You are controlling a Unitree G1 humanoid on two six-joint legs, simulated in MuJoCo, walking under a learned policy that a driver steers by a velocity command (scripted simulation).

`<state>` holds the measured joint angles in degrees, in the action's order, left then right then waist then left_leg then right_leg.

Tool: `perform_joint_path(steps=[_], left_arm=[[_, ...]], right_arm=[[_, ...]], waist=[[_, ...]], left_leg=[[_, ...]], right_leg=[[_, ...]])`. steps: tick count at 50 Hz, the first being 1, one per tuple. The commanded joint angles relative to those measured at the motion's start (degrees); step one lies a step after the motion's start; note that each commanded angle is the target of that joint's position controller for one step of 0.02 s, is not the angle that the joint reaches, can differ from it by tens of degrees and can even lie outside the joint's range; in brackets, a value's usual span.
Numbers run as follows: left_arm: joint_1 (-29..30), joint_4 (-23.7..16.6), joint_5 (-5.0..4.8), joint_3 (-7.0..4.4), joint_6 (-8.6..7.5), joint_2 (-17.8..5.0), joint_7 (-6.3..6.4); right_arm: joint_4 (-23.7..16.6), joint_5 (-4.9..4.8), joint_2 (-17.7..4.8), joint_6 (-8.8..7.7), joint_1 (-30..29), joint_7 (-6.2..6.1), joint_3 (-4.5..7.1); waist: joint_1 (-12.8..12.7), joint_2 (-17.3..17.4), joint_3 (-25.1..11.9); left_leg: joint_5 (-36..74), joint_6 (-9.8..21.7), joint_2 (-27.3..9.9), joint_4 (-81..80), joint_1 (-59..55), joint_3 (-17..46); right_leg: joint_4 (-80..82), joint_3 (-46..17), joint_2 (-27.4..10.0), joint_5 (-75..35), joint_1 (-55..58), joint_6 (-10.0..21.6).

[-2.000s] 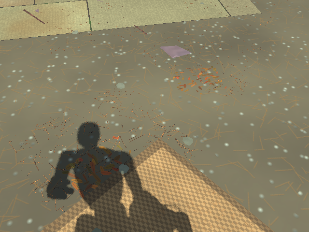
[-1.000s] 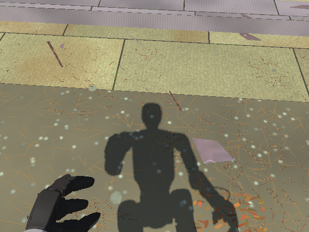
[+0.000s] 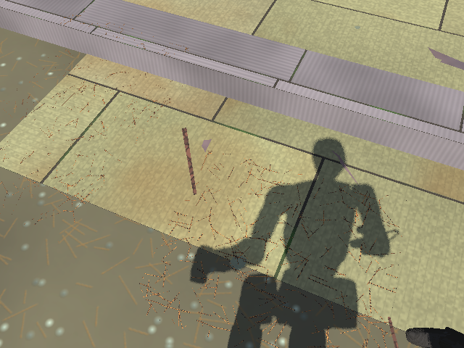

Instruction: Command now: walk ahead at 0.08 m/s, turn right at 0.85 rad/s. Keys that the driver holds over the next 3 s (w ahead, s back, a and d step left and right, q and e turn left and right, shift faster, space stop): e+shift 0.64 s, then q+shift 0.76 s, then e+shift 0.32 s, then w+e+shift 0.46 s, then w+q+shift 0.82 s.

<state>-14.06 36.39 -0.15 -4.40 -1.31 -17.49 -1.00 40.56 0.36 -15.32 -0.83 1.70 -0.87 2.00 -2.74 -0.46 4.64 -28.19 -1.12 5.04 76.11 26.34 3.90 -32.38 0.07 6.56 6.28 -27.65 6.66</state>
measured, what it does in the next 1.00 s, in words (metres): steps on the spot, turning right: left foot, then right foot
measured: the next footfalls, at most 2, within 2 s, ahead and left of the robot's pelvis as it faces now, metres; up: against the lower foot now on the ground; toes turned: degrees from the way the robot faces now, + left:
left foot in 0.36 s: +0.22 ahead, +0.14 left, +0.00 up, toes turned -32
right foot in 0.80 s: +0.04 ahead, -0.08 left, +0.00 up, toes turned -40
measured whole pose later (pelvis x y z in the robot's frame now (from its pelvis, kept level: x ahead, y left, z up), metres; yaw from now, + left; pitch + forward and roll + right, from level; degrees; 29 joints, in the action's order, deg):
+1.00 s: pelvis +0.08 +0.03 +0.02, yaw -34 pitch +2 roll +0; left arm -5.9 34.5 1.6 -1.8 1.2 -12.5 2.3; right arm 44.5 -1.8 -18.4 3.4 14.8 -1.3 5.1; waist 2.5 1.6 1.8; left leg -25.9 -5.7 -2.4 64.6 29.9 -1.0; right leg -27.6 6.0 -2.7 15.5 -13.8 0.9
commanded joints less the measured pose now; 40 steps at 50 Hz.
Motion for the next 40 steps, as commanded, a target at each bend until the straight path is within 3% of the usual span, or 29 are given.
perform_joint_path(steps=[1, 3, 5, 9, 14, 17, 18, 19, 20, 21, 22, 23, 24, 27, 29, 32, 35, 37, 38, 39, 40], left_arm=[[2.63, -7.58, -1.08, -2.23, 0.65, -7.40, 1.76], [2.76, -8.18, -0.57, -2.71, 1.66, -7.95, 2.50], [1.30, -8.05, -0.53, -3.44, 2.49, -9.51, 3.39], [2.85, -8.98, -0.86, -3.81, 4.03, -9.74, 4.10], [4.22, -9.99, -0.69, -3.87, 4.74, -9.46, 3.49], [6.88, -11.02, -1.39, -3.73, 4.91, -9.42, 3.06], [5.13, -10.89, -1.53, -3.08, 4.99, -7.47, 2.84], [1.64, -11.00, -1.34, -2.17, 4.89, -4.79, 2.50], [1.97, -11.98, -1.37, -3.29, 4.00, -8.85, 1.91], [1.63, -10.30, -1.14, -4.36, 3.72, -13.02, 1.60], [1.22, -8.75, -1.33, -4.61, 4.05, -13.28, 1.56], [0.19, -7.62, -1.07, -4.20, 4.68, -11.69, 1.80], [-0.54, -7.60, -1.08, -3.55, 4.99, -10.14, 1.58], [3.72, -9.64, -1.94, -2.11, 4.73, -7.37, 1.48], [5.90, -10.57, -1.80, -1.77, 4.55, -6.77, 1.51], [6.39, -10.86, -1.32, -1.22, 4.41, -5.42, 1.15], [5.87, -10.26, -0.38, -0.38, 4.15, -3.76, 1.19], [3.42, -8.66, -0.13, -0.32, 4.19, -3.35, 1.32], [0.68, -6.93, 0.11, -0.20, 4.15, -2.54, 1.30], [-1.89, -5.16, 0.37, -0.01, 4.02, -2.01, 1.29], [-3.39, -4.62, 0.76, -0.13, 3.92, -4.09, 1.79]], right_arm=[[-4.75, 0.39, -6.76, 0.16, 0.78, -0.01, 2.11], [-3.76, -0.09, -4.35, 0.28, 1.11, -0.13, 1.76], [-3.36, -0.43, -3.72, 0.28, 0.71, -0.60, 1.71], [-2.75, -0.81, -4.71, 0.35, -0.41, -1.14, 2.33], [-2.79, -0.98, -5.99, -1.42, -1.51, -0.40, 3.23], [-1.22, -1.05, -7.79, -2.34, 3.17, 0.28, 4.41], [-0.93, -0.70, -9.46, -2.17, 4.23, 0.19, 5.00], [-2.26, 0.45, -13.44, -1.29, 2.54, -0.26, 5.50], [-2.40, 2.38, -12.82, -1.12, 2.81, -0.21, 5.62], [-4.19, 1.96, -9.34, -1.11, 0.19, -0.64, 4.82], [-4.97, 1.07, -7.00, -0.67, -1.73, -1.29, 4.19], [-5.57, 0.33, -6.56, -0.14, -2.17, -1.99, 3.81], [-5.68, 0.04, -6.67, 0.25, -2.00, -2.51, 3.53], [-5.07, 1.06, -8.00, 1.10, 2.17, -3.11, 3.59], [-4.66, 1.24, -9.06, 1.40, 4.61, -2.95, 3.99], [-4.44, 0.98, -10.77, 1.55, 4.57, -2.19, 4.80], [-3.67, -0.07, -11.81, 1.57, 4.81, -0.78, 4.97], [-2.80, -1.44, -11.24, 1.18, 4.84, 0.11, 4.45], [-2.34, -2.21, -9.84, 0.99, 3.95, 0.42, 3.73], [-1.18, -2.77, -6.58, 0.57, 4.71, 0.89, 2.35], [-0.33, -1.28, -2.70, -0.32, 8.26, 1.85, 0.77]], waist=[[4.04, 2.03, -10.99], [3.96, -0.15, -10.51], [3.16, -2.06, -12.70], [1.90, -6.35, -12.92], [0.40, -10.08, -11.61], [2.80, -9.88, -11.54], [2.21, -4.89, -13.06], [-0.66, 8.64, -13.43], [-0.63, 17.86, -11.60], [-0.49, 12.96, -9.92], [-0.36, 9.26, -8.30], [-0.19, 6.83, -7.62], [0.40, 6.23, -6.15], [3.44, 7.47, -5.43], [5.31, 8.35, -6.88], [5.61, 9.00, -8.67], [4.98, 9.06, -10.21], [3.57, 9.75, -10.77], [1.76, 9.32, -10.87], [0.32, 7.83, -10.86], [1.65, 2.42, -14.01]], left_leg=[[4.14, -0.82, -2.94, -6.63, 9.63, 5.32], [5.39, -2.03, -1.58, -16.92, 7.05, 3.72], [6.74, -3.35, -0.71, -22.34, 6.07, 4.31], [12.16, -3.95, -0.26, -29.17, 3.88, 5.45], [11.78, -2.50, 0.06, -38.99, -0.50, 6.47], [18.16, -0.68, -1.33, -53.02, -10.28, 5.46], [22.07, 1.73, -7.64, -57.27, -17.77, 8.81], [27.34, 8.37, -19.98, -57.97, -23.99, 20.63], [29.38, 15.30, -26.79, -60.23, -19.95, 30.05], [26.60, 15.41, -25.71, -59.87, -18.44, 25.52], [22.28, 12.79, -21.41, -58.91, -16.86, 18.51], [20.88, 11.11, -18.65, -58.19, -16.80, 14.17], [23.13, 11.36, -18.15, -58.37, -16.05, 11.32], [27.87, 12.57, -17.47, -59.38, -19.78, 4.83], [30.09, 13.86, -19.45, -59.30, -24.01, 3.47], [31.92, 14.07, -21.31, -58.97, -24.83, -0.53], [37.16, 14.63, -20.68, -57.17, -19.52, -2.10], [38.61, 14.35, -21.10, -54.67, -19.81, -0.83], [38.32, 13.03, -20.20, -52.37, -18.22, -1.05], [34.80, 9.99, -18.33, -50.19, -13.52, -2.10], [23.63, 4.54, -14.87, -46.83, -6.79, -4.08]], right_leg=[[15.34, -28.06, -14.50, -2.10, 15.76, 8.41], [14.34, -25.00, -11.39, -6.33, 14.25, 6.43], [13.11, -25.82, -11.27, -8.92, 15.86, 6.01], [12.58, -27.82, -9.58, 0.82, 14.78, 3.38], [10.39, -33.25, -8.81, 2.46, 16.07, 2.69], [6.61, -35.19, -6.43, 3.21, 13.89, 0.71], [0.71, -31.93, -3.12, 15.80, 9.50, -1.36], [-11.42, -21.18, 3.72, 29.44, -0.35, -4.17], [-25.24, -14.29, 3.70, 30.14, -7.01, -7.14], [-32.16, -12.61, -0.60, 25.22, -8.44, -9.00], [-34.87, -11.27, -1.96, 20.80, -8.35, -9.69], [-39.09, -9.76, -2.62, 17.70, -9.14, -10.42], [-42.63, -8.09, -3.46, 16.18, -10.56, -11.06], [-38.61, -2.54, -7.42, 13.16, -13.89, -12.37], [-34.53, -1.81, -9.81, 13.44, -14.62, -13.46], [-27.25, -0.47, -11.99, 14.02, -10.47, -13.39], [-17.14, 1.60, -8.93, 17.90, 1.18, -11.52], [-7.39, 1.28, -7.27, 16.40, 6.36, -9.62], [2.33, 1.26, -6.65, 10.83, 11.92, -8.03], [13.89, 1.10, -6.40, 1.67, 21.10, -6.39], [13.61, -5.86, -12.52, -9.42, 33.04, -5.49]])
Over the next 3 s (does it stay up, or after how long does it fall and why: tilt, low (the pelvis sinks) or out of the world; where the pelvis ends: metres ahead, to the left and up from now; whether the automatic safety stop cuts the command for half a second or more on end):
stays up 0.86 -0.36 -0.03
